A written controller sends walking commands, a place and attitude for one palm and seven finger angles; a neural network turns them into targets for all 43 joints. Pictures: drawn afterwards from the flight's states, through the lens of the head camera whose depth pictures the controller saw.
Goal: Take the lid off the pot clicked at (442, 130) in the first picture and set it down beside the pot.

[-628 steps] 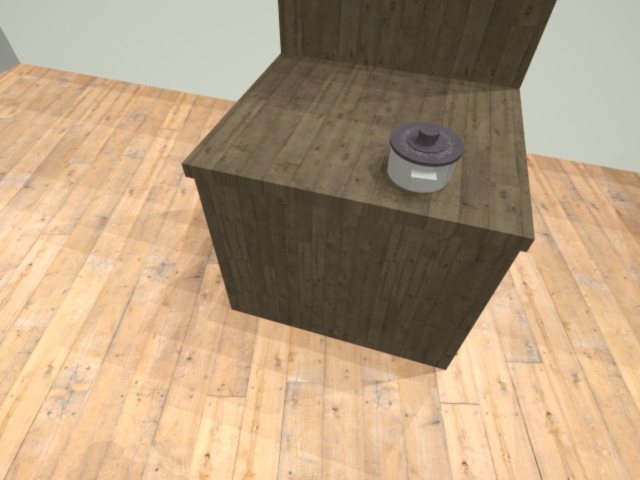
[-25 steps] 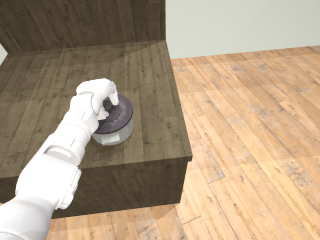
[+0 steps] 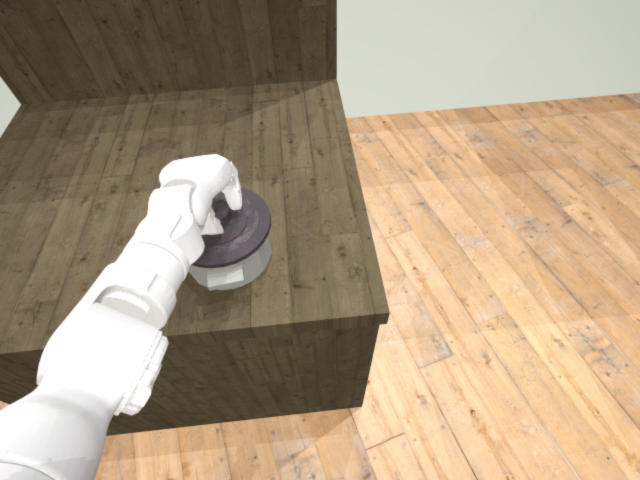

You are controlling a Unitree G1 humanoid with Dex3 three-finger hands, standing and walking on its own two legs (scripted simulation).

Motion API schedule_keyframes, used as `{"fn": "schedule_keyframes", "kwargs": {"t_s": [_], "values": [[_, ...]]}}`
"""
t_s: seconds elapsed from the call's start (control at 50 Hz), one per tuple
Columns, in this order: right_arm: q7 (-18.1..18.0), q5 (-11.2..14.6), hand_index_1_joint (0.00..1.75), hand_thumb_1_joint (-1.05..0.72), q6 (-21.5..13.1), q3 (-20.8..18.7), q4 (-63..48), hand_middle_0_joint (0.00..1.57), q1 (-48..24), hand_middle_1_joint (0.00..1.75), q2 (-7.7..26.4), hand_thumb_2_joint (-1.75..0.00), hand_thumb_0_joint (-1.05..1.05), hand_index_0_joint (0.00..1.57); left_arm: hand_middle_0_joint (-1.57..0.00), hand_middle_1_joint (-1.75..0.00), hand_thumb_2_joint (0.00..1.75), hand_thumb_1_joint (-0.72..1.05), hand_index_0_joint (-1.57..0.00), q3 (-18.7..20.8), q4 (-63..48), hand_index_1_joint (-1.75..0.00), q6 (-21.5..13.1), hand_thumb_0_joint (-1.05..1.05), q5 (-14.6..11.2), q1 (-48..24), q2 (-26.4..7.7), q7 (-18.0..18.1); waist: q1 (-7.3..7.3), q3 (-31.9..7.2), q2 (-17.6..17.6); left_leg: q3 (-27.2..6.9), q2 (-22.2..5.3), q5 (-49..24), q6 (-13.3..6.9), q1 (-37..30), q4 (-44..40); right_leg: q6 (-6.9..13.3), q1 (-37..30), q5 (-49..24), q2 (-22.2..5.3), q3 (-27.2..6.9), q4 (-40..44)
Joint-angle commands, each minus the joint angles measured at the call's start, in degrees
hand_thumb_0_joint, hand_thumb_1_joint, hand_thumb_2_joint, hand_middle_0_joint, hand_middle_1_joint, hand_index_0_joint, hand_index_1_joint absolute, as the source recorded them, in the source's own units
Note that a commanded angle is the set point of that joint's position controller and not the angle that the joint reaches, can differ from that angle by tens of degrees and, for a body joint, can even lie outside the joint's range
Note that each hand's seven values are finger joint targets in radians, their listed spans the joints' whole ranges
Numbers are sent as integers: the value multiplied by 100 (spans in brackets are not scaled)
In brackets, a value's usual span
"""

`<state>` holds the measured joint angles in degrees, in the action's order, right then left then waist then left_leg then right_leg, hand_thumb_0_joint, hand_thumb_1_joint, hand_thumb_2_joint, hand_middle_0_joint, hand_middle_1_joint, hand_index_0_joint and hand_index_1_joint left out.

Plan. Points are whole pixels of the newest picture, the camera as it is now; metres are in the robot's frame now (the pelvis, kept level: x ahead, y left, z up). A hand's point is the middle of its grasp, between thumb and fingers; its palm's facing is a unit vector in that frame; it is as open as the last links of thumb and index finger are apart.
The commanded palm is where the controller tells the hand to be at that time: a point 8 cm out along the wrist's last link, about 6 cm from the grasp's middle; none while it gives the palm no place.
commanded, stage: close the fingers and squeeze the knob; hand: left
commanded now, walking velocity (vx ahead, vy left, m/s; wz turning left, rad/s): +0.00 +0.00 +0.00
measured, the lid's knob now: (215, 213) +0.49 +0.14 +0.03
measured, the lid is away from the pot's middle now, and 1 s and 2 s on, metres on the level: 0.00 0.00 0.02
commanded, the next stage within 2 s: lift the lid straight up in 0.42 s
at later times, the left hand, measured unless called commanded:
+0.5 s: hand (208, 215) +0.45 +0.14 +0.06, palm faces -0.36 -0.11 -0.93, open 7.0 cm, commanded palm +0.46 +0.15 +0.12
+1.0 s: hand (202, 205) +0.45 +0.14 +0.09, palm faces -0.33 -0.09 -0.94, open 6.9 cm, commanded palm +0.45 +0.15 +0.16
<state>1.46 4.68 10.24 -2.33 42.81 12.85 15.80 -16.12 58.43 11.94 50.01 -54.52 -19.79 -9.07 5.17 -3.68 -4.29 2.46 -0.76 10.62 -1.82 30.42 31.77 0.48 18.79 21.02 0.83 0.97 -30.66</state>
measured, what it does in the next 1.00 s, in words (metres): stands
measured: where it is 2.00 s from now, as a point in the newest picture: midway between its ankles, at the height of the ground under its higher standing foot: outside the picture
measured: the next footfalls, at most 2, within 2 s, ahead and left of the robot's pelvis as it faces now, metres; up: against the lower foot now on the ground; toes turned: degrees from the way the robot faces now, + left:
none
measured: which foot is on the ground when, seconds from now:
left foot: down 0.00-1.00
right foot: down 0.00-1.00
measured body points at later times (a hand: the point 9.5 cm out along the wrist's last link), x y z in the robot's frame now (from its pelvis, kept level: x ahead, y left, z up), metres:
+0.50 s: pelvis +0.00 +0.00 +0.00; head +0.04 -0.02 +0.45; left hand +0.47 +0.15 +0.12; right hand +0.06 -0.27 -0.14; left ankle +0.05 +0.10 -0.73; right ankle -0.07 -0.12 -0.73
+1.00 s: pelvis +0.00 +0.00 +0.00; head +0.04 -0.03 +0.45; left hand +0.46 +0.15 +0.14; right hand +0.07 -0.27 -0.14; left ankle +0.05 +0.10 -0.73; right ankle -0.07 -0.12 -0.73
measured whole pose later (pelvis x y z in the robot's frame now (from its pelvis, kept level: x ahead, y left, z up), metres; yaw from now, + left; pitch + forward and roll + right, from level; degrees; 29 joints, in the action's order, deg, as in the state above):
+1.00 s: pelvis +0.00 +0.00 +0.00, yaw +0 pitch +7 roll -1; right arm 0.9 4.7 8.7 -2.3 42.4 12.7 16.0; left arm -15.5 52.5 11.9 49.7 -52.5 -21.3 -11.2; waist 4.8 -2.9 -4.6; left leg 2.4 -0.7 9.9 -1.7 27.6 30.2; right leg 0.6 16.0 20.3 0.9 0.9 -29.2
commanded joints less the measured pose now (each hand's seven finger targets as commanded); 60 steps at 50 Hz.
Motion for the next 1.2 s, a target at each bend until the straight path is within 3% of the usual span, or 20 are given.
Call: {"fn": "schedule_keyframes", "kwargs": {"t_s": [0.0, 0.02, 0.04, 0.12, 0.18, 0.24, 0.32, 0.38, 0.42, 0.48, 0.52, 0.54, 0.62, 0.74, 0.82, 0.84, 0.92, 1.08, 1.14, 1.18], "values": [[-24, -5, 30, -90, -118, -283, -506, 20, 170, 30, 854, -90, 0, 20, -79, -101, 61, 57, -81, 263, -1000, -102, -41, 0, 34, -2694, -862, 196, 149, -2166, 469, -192, 200, -1512, -271, -2648, 141, 136, 613, -2619, 279, 50, 371], [-13, -23, 30, -90, -122, -296, -513, 20, 186, 30, 847, -90, 0, 20, -80, -101, 61, 58, -82, 258, -1159, -102, -72, 0, 19, -2812, -848, 173, 131, -2275, 444, -210, 205, -1647, -269, -2683, 150, 141, 540, -2739, 270, 69, 338], [-8, -22, 30, -90, -125, -297, -526, 20, 169, 30, 881, -90, 0, 20, -80, -101, 62, 59, -82, 573, -1183, -102, -101, 0, 103, -2735, -1270, 198, 63, -2419, 446, -245, 203, -1656, -262, -2737, 164, 140, 499, -2769, 288, 21, 347], [-4, -13, 30, -90, -114, -304, -567, 20, 133, 30, 831, -90, 0, 20, -81, -102, 64, 62, -84, 254, -1329, -103, -112, 0, 15, -2656, -825, 197, 102, -2248, 403, -197, 198, -1721, -266, -2728, 143, 144, 516, -2797, 269, 75, 357], [-13, 4, 30, -90, -96, -276, -559, 20, 112, 30, 873, -90, 0, 20, -82, -103, 65, 66, -85, 529, -1173, -103, -77, 0, 94, -2531, -1244, 262, 54, -2176, 543, -215, 206, -1444, -259, -2596, 79, 130, 522, -2572, 297, 44, 422], [-2, -7, 30, -90, -110, -289, -568, 20, 97, 30, 874, -90, 0, 20, -83, -104, 67, 69, -86, 572, -1402, -104, -92, 0, 114, -2631, -1290, 272, 19, -2386, 442, -239, 207, -1637, -260, -2751, 109, 148, 440, -2752, 295, 43, 372], [-37, 13, 30, -90, -89, -256, -553, 20, 109, 30, 851, -90, 0, 20, -84, -105, 69, 73, -88, 386, -1082, -104, -18, 0, 51, -2520, -1057, 267, 81, -1993, 492, -166, 199, -1401, -263, -2477, 43, 138, 486, -2569, 270, 66, 424], [-48, 5, 30, -90, -107, -256, -549, 20, 113, 30, 882, -90, 0, 20, -85, -106, 71, 77, -89, 630, -1210, -105, -19, 0, 174, -2729, -1466, 307, 31, -2247, 365, -221, 198, -1300, -253, -2597, 39, 146, 499, -2421, 287, 34, 429], [-58, 16, 30, -90, -108, -246, -567, 20, 135, 30, 858, -90, 0, 20, -86, -106, 72, 78, -90, 460, -965, -105, -19, 0, 100, -2468, -1164, 258, 60, -2123, 498, -198, 190, -1419, -251, -2493, 54, 149, 442, -2550, 265, 67, 393], [-59, 1, 30, -90, -115, -255, -560, 20, 126, 30, 887, -90, 0, 20, -86, -107, 72, 79, -91, 604, -1236, -105, -50, 0, 198, -2777, -1452, 282, 49, -2353, 390, -213, 202, -1407, -256, -2608, 84, 143, 430, -2600, 281, 19, 396], [-54, 2, 30, -90, -111, -265, -583, 20, 119, 30, 833, -90, 0, 20, -87, -107, 73, 80, -91, 351, -1247, -105, -47, 0, 112, -2747, -1049, 251, 81, -2232, 331, -203, 189, -1472, -254, -2623, 77, 155, 483, -2564, 266, 71, 387], [-48, -10, 30, -90, -119, -284, -575, 20, 124, 30, 880, -90, 0, 20, -87, -107, 73, 80, -91, 621, -1447, -105, -79, 0, 175, -2879, -1424, 277, 47, -2471, 298, -255, 184, -1525, -261, -2814, 92, 154, 480, -2598, 291, 37, 396], [-73, 3, 30, -90, -159, -272, -577, 20, 88, 30, 835, -90, 0, 20, -87, -107, 73, 80, -91, 447, -1643, -106, -76, 0, 65, -3132, -1228, 258, 100, -2337, 296, -236, 184, -1551, -286, -2831, 69, 157, 443, -2658, 278, 63, 410], [-68, -10, 30, -90, -266, -284, -566, 20, 54, 30, 861, -90, 0, 20, -87, -107, 73, 81, -91, 670, -1935, -106, -134, 0, 102, -3144, -1545, 236, 31, -2596, 287, -286, 216, -1670, -286, -3077, 70, 151, 362, -2823, 302, 48, 420], [-72, 14, 30, -90, -241, -261, -555, 20, 11, 30, 831, -90, 0, 20, -87, -107, 73, 81, -91, 464, -1699, -106, -2, 0, 26, -3050, -1257, 180, 52, -2204, 459, -195, 217, -1515, -299, -2799, -4, 133, 318, -2799, 265, 65, 474], [-65, -2, 30, -90, -253, -254, -539, 20, 13, 30, 884, -90, 0, 20, -87, -107, 73, 81, -91, 767, -1842, -106, -16, 0, 121, -3216, -1733, 197, 3, -2425, 307, -241, 232, -1492, -289, -2920, -9, 138, 294, -2788, 289, 27, 479], [-74, 9, 30, -90, -320, -247, -637, 20, -50, 30, 794, -90, 0, 20, -87, -107, 73, 81, -91, 411, -2146, -106, -74, 0, 31, -3356, -1278, 105, 34, -2531, 166, -288, 232, -1655, -283, -3123, -2, 162, 287, -2766, 271, 81, 436], [-64, 20, 30, -90, -248, -205, -609, 20, -146, 30, 845, -90, 0, 20, -87, -107, 73, 81, -91, 608, -1782, -106, 70, 0, 72, -3186, -1586, -50, -15, -2181, 587, -235, 279, -1357, -311, -2844, -72, 117, 231, -2740, 286, 25, 576], [-73, 5, 30, -90, -283, -195, -678, 20, -202, 30, 830, -90, 0, 20, -87, -107, 73, 81, -91, 667, -2139, -106, -1, 0, 47, -3404, -1712, -98, -44, -2477, 450, -244, 302, -1505, -313, -3005, -62, 124, 49, -2942, 257, -5, 546], [-77, 14, 30, -90, -267, -185, -650, 20, -195, 30, 841, -90, 0, 20, -87, -107, 73, 81, -91, 667, -1983, -106, 34, 0, 61, -3315, -1730, -138, -42, -2275, 448, -226, 291, -1421, -306, -2926, -97, 119, 113, -2844, 258, 14, 584]]}}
